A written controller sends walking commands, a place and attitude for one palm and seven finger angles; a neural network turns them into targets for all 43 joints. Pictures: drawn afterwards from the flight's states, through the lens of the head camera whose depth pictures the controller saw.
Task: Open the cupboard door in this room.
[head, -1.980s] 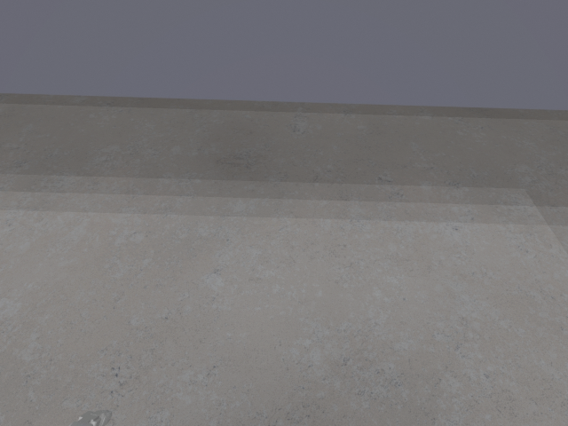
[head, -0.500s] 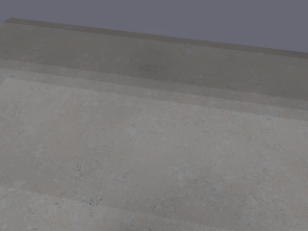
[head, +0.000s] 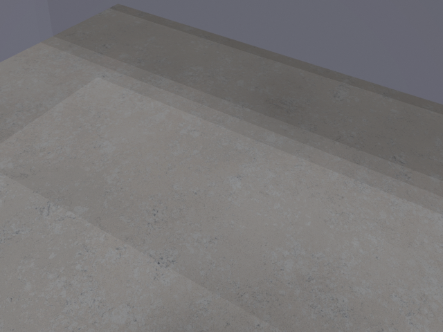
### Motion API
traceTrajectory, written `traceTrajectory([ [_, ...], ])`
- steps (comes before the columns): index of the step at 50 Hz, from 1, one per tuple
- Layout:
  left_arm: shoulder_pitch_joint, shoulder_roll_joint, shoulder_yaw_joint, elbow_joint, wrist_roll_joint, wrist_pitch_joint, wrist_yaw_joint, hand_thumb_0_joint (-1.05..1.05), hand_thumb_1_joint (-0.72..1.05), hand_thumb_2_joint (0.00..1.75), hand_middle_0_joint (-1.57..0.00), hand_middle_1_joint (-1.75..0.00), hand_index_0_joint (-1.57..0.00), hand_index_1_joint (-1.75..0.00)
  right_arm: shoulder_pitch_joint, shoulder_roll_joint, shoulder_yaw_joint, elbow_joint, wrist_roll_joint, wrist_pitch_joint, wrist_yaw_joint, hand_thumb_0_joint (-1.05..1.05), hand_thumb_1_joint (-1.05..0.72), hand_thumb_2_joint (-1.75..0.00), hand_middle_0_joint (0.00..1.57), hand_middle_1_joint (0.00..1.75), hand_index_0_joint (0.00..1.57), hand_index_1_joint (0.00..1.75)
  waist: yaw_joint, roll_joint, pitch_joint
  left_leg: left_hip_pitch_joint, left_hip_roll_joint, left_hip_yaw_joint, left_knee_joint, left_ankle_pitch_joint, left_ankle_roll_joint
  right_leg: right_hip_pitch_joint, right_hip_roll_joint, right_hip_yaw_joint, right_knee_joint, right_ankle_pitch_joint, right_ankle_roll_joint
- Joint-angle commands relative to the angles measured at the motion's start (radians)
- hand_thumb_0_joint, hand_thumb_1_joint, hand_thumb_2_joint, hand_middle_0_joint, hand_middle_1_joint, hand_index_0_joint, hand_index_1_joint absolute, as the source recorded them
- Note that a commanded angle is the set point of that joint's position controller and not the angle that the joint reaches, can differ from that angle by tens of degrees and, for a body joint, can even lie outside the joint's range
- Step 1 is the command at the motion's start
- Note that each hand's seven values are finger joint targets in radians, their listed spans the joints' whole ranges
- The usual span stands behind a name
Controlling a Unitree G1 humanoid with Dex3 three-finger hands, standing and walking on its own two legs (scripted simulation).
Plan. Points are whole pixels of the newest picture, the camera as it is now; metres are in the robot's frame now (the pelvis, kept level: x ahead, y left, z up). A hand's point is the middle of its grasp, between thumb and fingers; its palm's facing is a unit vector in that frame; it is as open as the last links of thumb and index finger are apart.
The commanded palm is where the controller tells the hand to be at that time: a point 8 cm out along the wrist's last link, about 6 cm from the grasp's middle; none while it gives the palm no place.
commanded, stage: turn or walk to find it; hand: left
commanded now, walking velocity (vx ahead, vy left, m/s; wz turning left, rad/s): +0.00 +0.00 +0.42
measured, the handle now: out of the picture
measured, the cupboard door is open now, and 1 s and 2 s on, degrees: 0 0 0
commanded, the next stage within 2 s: none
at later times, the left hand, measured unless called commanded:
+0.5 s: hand out of the picture +0.01 +0.18 -0.14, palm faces +0.23 -0.93 -0.27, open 7.4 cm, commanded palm none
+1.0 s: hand out of the picture -0.08 +0.24 -0.15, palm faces +0.43 -0.87 -0.24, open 7.4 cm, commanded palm none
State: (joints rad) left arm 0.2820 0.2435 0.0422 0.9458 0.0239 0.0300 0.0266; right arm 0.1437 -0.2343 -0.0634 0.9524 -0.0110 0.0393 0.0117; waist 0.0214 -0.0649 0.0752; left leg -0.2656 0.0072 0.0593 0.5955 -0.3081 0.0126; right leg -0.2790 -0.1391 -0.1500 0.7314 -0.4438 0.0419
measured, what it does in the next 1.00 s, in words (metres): steps on the spot, turning left: right foot, then left foot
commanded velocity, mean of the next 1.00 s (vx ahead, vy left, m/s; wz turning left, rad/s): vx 0.00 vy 0.00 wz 0.42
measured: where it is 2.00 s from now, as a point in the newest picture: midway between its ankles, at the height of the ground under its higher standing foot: outside the picture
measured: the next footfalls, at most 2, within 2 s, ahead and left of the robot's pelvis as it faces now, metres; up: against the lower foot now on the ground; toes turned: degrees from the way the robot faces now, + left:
right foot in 0.36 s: +0.04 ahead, -0.13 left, +0.00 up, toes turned +4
left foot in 0.72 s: -0.03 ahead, +0.12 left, +0.00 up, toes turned +23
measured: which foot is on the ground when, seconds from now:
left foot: down 0.00-0.36, up 0.38-0.70, down 0.72-1.00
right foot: up 0.00-0.34, down 0.36-0.72, up 0.74-1.00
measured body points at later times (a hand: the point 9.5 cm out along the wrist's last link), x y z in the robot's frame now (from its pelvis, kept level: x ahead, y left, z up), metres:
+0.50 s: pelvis -0.02 -0.02 +0.01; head +0.00 -0.04 +0.46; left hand +0.00 +0.23 -0.12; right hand +0.08 -0.27 -0.14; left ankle -0.06 +0.10 -0.65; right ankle +0.00 -0.13 -0.72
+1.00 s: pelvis -0.05 +0.02 +0.02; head -0.03 +0.05 +0.47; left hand -0.10 +0.29 -0.14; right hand +0.11 -0.17 -0.11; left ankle -0.07 +0.10 -0.72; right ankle -0.01 -0.13 -0.65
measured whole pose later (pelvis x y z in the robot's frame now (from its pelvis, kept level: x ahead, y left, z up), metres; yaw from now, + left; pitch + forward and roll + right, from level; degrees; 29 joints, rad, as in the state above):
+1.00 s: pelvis -0.05 +0.02 +0.02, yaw +24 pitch +0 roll -1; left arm 0.20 0.26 0.07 0.96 0.02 0.06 0.02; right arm 0.21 -0.16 -0.04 0.96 -0.02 0.01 -0.01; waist 0.00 -0.04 0.05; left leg -0.23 -0.03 0.01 0.44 -0.21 0.06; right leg -0.43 -0.08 -0.03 1.02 -0.40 0.09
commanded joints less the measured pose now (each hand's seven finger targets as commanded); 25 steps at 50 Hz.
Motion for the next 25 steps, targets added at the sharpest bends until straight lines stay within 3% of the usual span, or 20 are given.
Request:
traceTrajectory([
  [1, -0.082, 0.088, 0.026, -0.101, -0.007, 0.003, 0.008, 0.0, 0.9, 0.9, -0.2, -0.3, -0.2, -0.3, 0.143, -0.226, -0.044, -0.021, -0.005, -0.027, -0.028, 0.0, -0.9, -0.9, 0.2, 0.3, 0.2, 0.3, -0.08, 0.293, -0.152, 0.227, 0.348, -0.366, -0.218, 0.669, 0.206, -0.284, 0.03, 0.132, 0.389, -0.157, 0.022],
  [3, -0.073, 0.089, 0.031, -0.078, -0.008, 0.001, -0.004, 0.0, 0.9, 0.9, -0.2, -0.3, -0.2, -0.3, 0.046, -0.173, -0.025, -0.049, -0.009, -0.028, -0.032, 0.0, -0.9, -0.9, 0.2, 0.3, 0.2, 0.3, -0.043, 0.241, -0.089, 0.134, 0.263, -0.274, -0.227, 0.564, 0.166, -0.25, 0.027, 0.135, 0.378, -0.044, 0.026],
  [5, -0.044, 0.075, 0.03, -0.065, -0.01, 0.004, -0.011, 0.0, 0.9, 0.9, -0.2, -0.3, -0.2, -0.3, 0.02, -0.172, -0.024, -0.061, -0.009, -0.03, -0.031, 0.0, -0.9, -0.9, 0.2, 0.3, 0.2, 0.3, -0.03, 0.234, -0.085, 0.104, 0.223, -0.241, -0.239, 0.506, 0.152, -0.203, 0.045, 0.115, 0.307, -0.015, 0.031],
  [11, -0.052, 0.056, 0.029, -0.083, -0.012, 0.003, -0.009, 0.0, 0.9, 0.9, -0.2, -0.3, -0.2, -0.3, 0.037, -0.178, -0.035, -0.067, -0.014, -0.019, -0.025, 0.0, -0.9, -0.9, 0.2, 0.3, 0.2, 0.3, -0.041, 0.22, -0.079, 0.061, 0.214, -0.317, -0.254, 0.374, 0.161, -0.106, 0.086, 0.102, 0.093, 0.003, 0.025],
  [13, -0.027, 0.05, 0.03, -0.085, -0.015, -0.003, -0.005, 0.0, 0.9, 0.9, -0.2, -0.3, -0.2, -0.3, 0.024, -0.178, -0.039, -0.075, -0.016, -0.015, -0.023, 0.0, -0.9, -0.9, 0.2, 0.3, 0.2, 0.3, -0.028, 0.239, -0.08, 0.022, 0.209, -0.35, -0.234, 0.368, 0.155, -0.038, 0.101, 0.101, -0.013, 0.022, 0.019],
  [15, 0.036, 0.056, 0.033, -0.074, -0.015, -0.014, -0.002, 0.0, 0.9, 0.9, -0.2, -0.3, -0.2, -0.3, 0.008, -0.174, -0.041, -0.085, -0.011, -0.011, -0.019, 0.0, -0.9, -0.9, 0.2, 0.3, 0.2, 0.3, 0.005, 0.202, -0.101, -0.033, 0.166, -0.333, -0.166, 0.329, 0.118, 0.087, 0.112, 0.086, -0.193, 0.161, 0.019],
  [16, 0.056, 0.085, 0.038, -0.071, -0.01, -0.024, 0.002, 0.0, 0.9, 0.9, -0.2, -0.3, -0.2, -0.3, 0.017, -0.15, -0.042, -0.085, -0.004, -0.012, -0.014, 0.0, -0.9, -0.9, 0.2, 0.3, 0.2, 0.3, 0.015, 0.133, -0.109, -0.1, 0.12, -0.311, -0.099, 0.257, 0.077, 0.183, 0.079, 0.115, -0.32, 0.239, 0.013],
  [17, 0.077, 0.161, 0.052, -0.077, 0.005, -0.037, 0.01, 0.0, 0.9, 0.9, -0.2, -0.3, -0.2, -0.3, 0.041, -0.087, -0.033, -0.101, 0.005, -0.014, -0.009, 0.0, -0.9, -0.9, 0.2, 0.3, 0.2, 0.3, 0.021, -0.096, -0.128, -0.254, 0.007, -0.184, 0.101, 0.028, 0.009, 0.287, -0.134, 0.337, -0.431, 0.253, -0.049],
  [18, 0.062, 0.225, 0.059, -0.093, 0.006, -0.035, 0.009, 0.0, 0.9, 0.9, -0.2, -0.3, -0.2, -0.3, 0.029, -0.063, -0.031, -0.125, -0.003, -0.011, -0.01, 0.0, -0.9, -0.9, 0.2, 0.3, 0.2, 0.3, 0.027, -0.248, -0.093, -0.323, -0.076, -0.102, 0.319, -0.258, -0.032, 0.212, -0.322, 0.494, -0.464, 0.356, -0.157],
  [19, 0.045, 0.195, 0.061, -0.099, 0.0, -0.039, 0.012, 0.0, 0.9, 0.9, -0.2, -0.3, -0.2, -0.3, 0.016, -0.102, -0.043, -0.113, -0.013, 0.004, -0.011, 0.0, -0.9, -0.9, 0.2, 0.3, 0.2, 0.3, 0.028, -0.219, -0.087, -0.292, -0.031, -0.162, 0.459, -0.246, -0.026, 0.101, -0.312, 0.479, -0.486, 0.29, -0.188],
  [20, -0.008, 0.175, 0.054, -0.107, 0.0, -0.037, 0.012, 0.0, 0.9, 0.9, -0.2, -0.3, -0.2, -0.3, 0.015, -0.097, -0.048, -0.093, -0.011, 0.012, -0.005, 0.0, -0.9, -0.9, 0.2, 0.3, 0.2, 0.3, 0.0, -0.157, -0.044, -0.291, -0.022, -0.153, 0.559, -0.191, -0.03, 0.045, -0.262, 0.434, -0.49, 0.24, -0.183],
  [21, -0.06, 0.145, 0.047, -0.119, -0.001, -0.035, 0.015, 0.0, 0.9, 0.9, -0.2, -0.3, -0.2, -0.3, 0.036, -0.096, -0.046, -0.075, -0.011, 0.014, 0.001, 0.0, -0.9, -0.9, 0.2, 0.3, 0.2, 0.3, -0.026, -0.094, -0.023, -0.291, 0.003, -0.141, 0.6, -0.136, -0.034, 0.027, -0.229, 0.353, -0.471, 0.254, -0.177],
  [22, -0.094, 0.127, 0.04, -0.126, 0.002, -0.037, 0.014, 0.0, 0.9, 0.9, -0.2, -0.3, -0.2, -0.3, 0.058, -0.082, -0.043, -0.056, -0.013, 0.014, 0.006, 0.0, -0.9, -0.9, 0.2, 0.3, 0.2, 0.3, -0.043, -0.076, -0.018, -0.279, 0.012, -0.116, 0.613, -0.09, -0.047, 0.033, -0.186, 0.266, -0.444, 0.301, -0.166],
  [23, -0.091, 0.117, 0.037, -0.123, 0.002, -0.04, 0.014, 0.0, 0.9, 0.9, -0.2, -0.3, -0.2, -0.3, 0.07, -0.074, -0.038, -0.047, -0.012, 0.015, 0.008, 0.0, -0.9, -0.9, 0.2, 0.3, 0.2, 0.3, -0.042, -0.095, -0.023, -0.273, 0.013, -0.094, 0.6, -0.078, -0.056, 0.044, -0.171, 0.215, -0.431, 0.344, -0.161],
  [25, -0.051, 0.124, 0.038, -0.109, 0.006, -0.039, 0.015, 0.0, 0.9, 0.9, -0.2, -0.3, -0.2, -0.3, 0.044, -0.068, -0.033, -0.05, -0.009, 0.018, 0.008, 0.0, -0.9, -0.9, 0.2, 0.3, 0.2, 0.3, -0.021, -0.101, -0.021, -0.251, 0.019, -0.066, 0.526, -0.098, -0.066, 0.059, -0.181, 0.189, -0.425, 0.377, -0.172],
])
